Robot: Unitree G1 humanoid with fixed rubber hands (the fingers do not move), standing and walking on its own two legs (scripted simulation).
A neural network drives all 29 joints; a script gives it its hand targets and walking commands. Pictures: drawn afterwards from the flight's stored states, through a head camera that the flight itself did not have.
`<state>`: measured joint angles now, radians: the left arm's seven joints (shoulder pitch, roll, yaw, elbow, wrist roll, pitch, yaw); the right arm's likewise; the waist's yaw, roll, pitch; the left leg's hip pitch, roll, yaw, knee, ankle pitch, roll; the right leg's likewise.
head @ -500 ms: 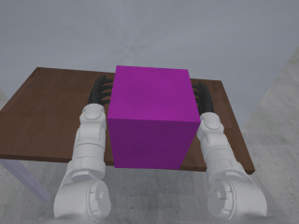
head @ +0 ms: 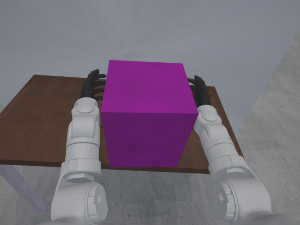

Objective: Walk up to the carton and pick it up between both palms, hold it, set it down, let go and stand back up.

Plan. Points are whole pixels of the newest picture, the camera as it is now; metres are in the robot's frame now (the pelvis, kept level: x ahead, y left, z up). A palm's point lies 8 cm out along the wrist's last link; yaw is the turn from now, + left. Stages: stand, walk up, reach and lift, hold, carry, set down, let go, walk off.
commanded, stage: reach and lift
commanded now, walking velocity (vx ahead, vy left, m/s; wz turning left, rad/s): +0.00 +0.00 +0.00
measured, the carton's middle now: (145, 116) +0.40 +0.01 +0.09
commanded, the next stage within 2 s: hold in 1.38 s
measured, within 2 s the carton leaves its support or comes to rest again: neither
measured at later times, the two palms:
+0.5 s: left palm (85, 93) +0.37 +0.16 +0.20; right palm (206, 98) +0.36 -0.14 +0.19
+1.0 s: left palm (84, 89) +0.37 +0.16 +0.21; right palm (207, 94) +0.37 -0.14 +0.20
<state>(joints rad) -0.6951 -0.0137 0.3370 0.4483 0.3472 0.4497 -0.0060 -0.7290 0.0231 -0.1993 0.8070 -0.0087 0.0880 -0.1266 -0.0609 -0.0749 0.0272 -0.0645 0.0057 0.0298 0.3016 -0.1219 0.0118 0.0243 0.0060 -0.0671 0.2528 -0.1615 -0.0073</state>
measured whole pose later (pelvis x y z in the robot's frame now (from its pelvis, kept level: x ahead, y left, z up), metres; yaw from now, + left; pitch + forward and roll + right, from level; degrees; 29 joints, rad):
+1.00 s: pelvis +0.00 +0.00 +0.00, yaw +0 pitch -10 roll -1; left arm -0.67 -0.01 0.33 0.16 0.38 0.70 -0.06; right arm -0.75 -0.02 -0.04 0.63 0.15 0.27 -0.18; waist -0.11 -0.07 0.05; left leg -0.01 0.01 0.02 0.31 -0.13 0.01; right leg 0.09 0.01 -0.07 0.25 -0.17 -0.01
